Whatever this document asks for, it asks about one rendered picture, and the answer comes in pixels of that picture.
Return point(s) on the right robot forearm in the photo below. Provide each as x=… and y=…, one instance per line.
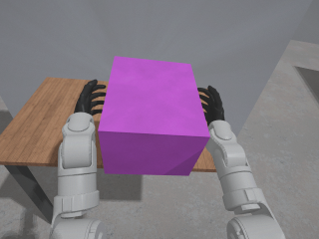
x=240, y=192

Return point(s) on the left robot hand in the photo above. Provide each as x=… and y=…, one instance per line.
x=85, y=104

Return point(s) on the left robot forearm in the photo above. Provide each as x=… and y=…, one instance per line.
x=77, y=167

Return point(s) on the robot right upper arm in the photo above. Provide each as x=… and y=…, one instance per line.
x=259, y=226

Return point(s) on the robot left upper arm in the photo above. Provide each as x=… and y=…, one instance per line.
x=84, y=228

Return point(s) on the carton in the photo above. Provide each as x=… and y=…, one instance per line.
x=152, y=122

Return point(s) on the right robot hand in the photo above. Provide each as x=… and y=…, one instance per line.
x=214, y=109

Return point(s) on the table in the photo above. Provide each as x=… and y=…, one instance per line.
x=34, y=135

